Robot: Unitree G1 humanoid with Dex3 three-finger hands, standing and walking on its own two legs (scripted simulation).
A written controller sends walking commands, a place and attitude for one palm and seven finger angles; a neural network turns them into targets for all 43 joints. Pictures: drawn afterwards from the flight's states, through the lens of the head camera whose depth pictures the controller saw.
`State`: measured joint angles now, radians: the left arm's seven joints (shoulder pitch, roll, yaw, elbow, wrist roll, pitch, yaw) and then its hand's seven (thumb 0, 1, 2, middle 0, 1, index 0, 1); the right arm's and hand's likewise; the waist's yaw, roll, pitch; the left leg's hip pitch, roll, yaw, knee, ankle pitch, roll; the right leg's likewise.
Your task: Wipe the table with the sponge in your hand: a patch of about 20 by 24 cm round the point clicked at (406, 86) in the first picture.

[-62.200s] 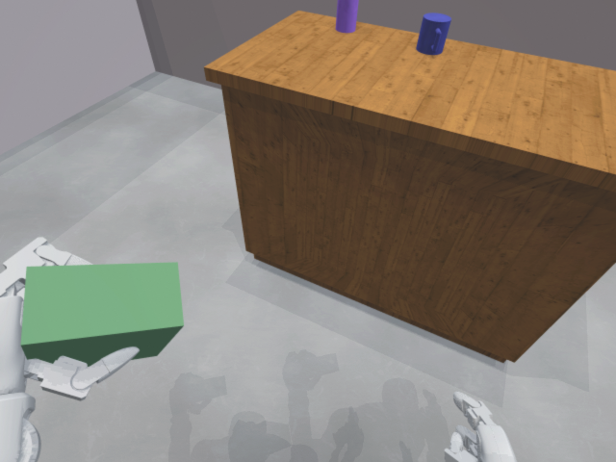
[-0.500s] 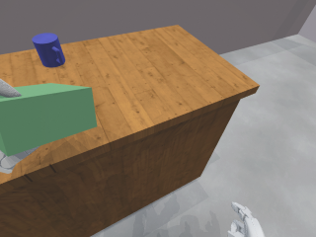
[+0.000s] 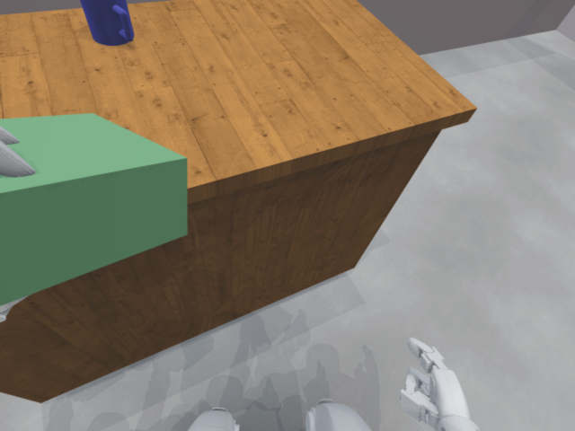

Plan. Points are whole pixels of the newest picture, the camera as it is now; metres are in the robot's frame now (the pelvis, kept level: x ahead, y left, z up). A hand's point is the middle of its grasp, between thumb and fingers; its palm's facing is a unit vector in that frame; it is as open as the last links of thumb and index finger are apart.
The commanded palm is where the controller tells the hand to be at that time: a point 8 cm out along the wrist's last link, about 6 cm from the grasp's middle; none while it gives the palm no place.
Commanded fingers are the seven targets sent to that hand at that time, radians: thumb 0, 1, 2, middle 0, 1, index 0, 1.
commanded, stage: step back with the hand held close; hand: left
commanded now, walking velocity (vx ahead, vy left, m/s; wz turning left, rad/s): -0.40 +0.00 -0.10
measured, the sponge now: (86, 178) +0.26 +0.21 +0.25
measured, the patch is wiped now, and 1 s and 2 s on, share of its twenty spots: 1.00 1.00 1.00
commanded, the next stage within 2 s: stop stepping back and stand still in 0.10 s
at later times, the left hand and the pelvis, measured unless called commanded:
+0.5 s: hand out of the picture +0.04 +0.19 +0.28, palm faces +0.51 -0.77 -0.40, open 9.7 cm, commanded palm -0.02 +0.23 +0.29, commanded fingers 0.00 0.10 1.30 -1.20 -1.60 -1.20 -1.60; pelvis -0.17 -0.05 -0.02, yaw +1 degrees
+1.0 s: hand out of the picture -0.01 +0.17 +0.31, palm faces +0.53 -0.79 -0.31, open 9.7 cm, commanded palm -0.05 +0.21 +0.29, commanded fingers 0.00 0.10 1.30 -1.20 -1.60 -1.20 -1.60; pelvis -0.22 -0.07 -0.01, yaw -1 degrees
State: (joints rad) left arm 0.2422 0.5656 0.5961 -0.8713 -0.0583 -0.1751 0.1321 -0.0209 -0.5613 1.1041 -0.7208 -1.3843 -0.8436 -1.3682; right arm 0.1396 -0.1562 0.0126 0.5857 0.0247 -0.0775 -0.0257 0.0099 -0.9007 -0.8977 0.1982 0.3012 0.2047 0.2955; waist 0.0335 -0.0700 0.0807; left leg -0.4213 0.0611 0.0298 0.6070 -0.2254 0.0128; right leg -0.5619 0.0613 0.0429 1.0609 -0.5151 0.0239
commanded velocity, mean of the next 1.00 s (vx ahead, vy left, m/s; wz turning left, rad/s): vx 0.14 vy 0.07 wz -0.01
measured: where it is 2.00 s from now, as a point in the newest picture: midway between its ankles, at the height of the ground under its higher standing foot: outside the picture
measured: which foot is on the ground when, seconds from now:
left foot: down 0.00-0.20, up 0.22-0.44, down 0.46-1.00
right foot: up 0.00-0.18, down 0.20-0.48, up 0.50-0.68, down 0.70-1.00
